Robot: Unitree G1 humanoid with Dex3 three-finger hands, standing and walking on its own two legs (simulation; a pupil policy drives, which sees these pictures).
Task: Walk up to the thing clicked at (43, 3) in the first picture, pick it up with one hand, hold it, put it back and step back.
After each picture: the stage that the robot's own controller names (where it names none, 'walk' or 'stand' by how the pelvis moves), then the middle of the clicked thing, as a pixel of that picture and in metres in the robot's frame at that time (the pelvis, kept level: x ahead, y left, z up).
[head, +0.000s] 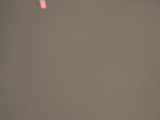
stand; (42, 3) +2.22 +0.55 -0.72
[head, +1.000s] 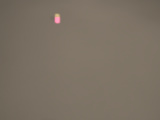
walk; (57, 18) +2.10 +0.24 -0.69
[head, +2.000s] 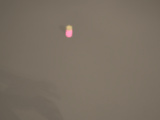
walk; (69, 31) +1.44 +0.04 -0.71
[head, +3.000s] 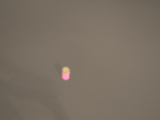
walk; (65, 73) +0.90 +0.09 -0.72
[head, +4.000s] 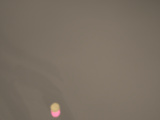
walk; (55, 110) +0.52 +0.15 -0.72
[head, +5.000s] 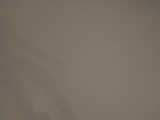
stand; out of the picture +0.31 +0.19 -0.70
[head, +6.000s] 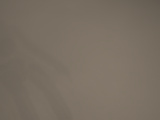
stand; out of the picture +0.28 +0.18 -0.72
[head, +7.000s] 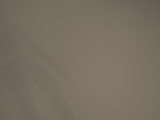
stand; out of the picture +0.31 +0.18 -0.72
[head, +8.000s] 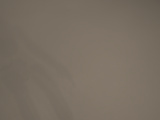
stand; out of the picture +0.29 +0.19 -0.73
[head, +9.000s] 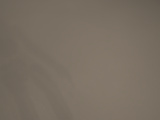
stand; out of the picture +0.28 +0.19 -0.73
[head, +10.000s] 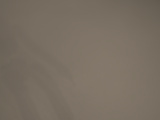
stand; out of the picture +0.28 +0.19 -0.73
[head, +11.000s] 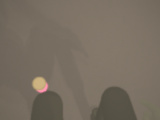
go down; (40, 85) +0.36 +0.18 -0.43
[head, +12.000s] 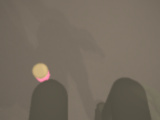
go down; (41, 73) +0.39 +0.17 -0.32
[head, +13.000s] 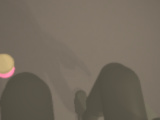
close in; (4, 66) +0.39 +0.20 -0.25
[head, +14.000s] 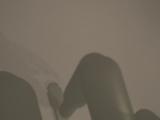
close; out of the picture +0.39 +0.22 -0.23
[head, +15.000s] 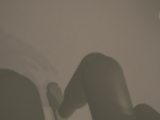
lift; out of the picture +0.38 +0.22 -0.23
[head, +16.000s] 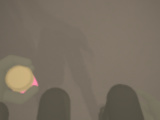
lift; (23, 83) +0.31 +0.19 -0.04
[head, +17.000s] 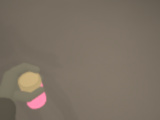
hold; (33, 90) +0.32 +0.17 +0.02
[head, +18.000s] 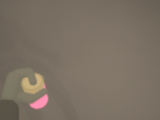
hold; (35, 91) +0.32 +0.17 +0.00
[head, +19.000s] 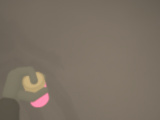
crouch; (36, 90) +0.32 +0.16 +0.01
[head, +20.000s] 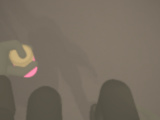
crouch; (24, 62) +0.40 +0.17 -0.10
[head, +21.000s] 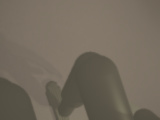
lower; out of the picture +0.44 +0.26 -0.22
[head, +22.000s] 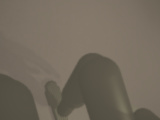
lower; out of the picture +0.42 +0.24 -0.23
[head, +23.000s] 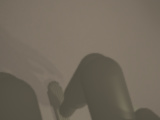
lower; out of the picture +0.41 +0.23 -0.23
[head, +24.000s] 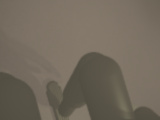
lower; out of the picture +0.41 +0.23 -0.23
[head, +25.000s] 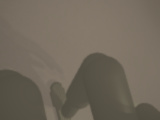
loosen; out of the picture +0.39 +0.22 -0.23
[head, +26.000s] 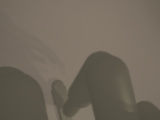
withdraw; out of the picture +0.39 +0.21 -0.22
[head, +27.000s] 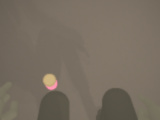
walk; (50, 81) +0.39 +0.16 -0.43
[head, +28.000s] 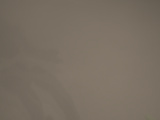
stand; out of the picture +0.33 +0.16 -0.66
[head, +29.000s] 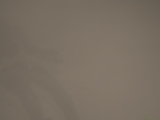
stand; out of the picture +0.32 +0.16 -0.67
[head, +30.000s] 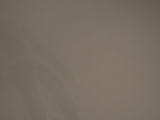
stand; out of the picture +0.34 +0.15 -0.71
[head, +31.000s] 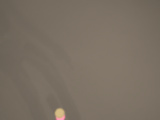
walk; (60, 114) +0.38 +0.11 -0.70
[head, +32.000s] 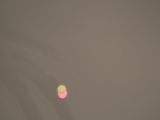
walk; (62, 91) +0.52 +0.13 -0.70
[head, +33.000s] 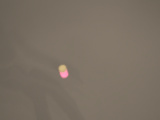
walk; (63, 71) +0.79 +0.23 -0.70
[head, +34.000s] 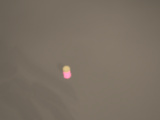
stand; (66, 72) +0.96 +0.15 -0.71
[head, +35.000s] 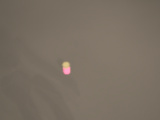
stand; (66, 68) +0.96 +0.16 -0.72
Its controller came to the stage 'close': yes
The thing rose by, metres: 0.72
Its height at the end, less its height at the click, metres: +0.00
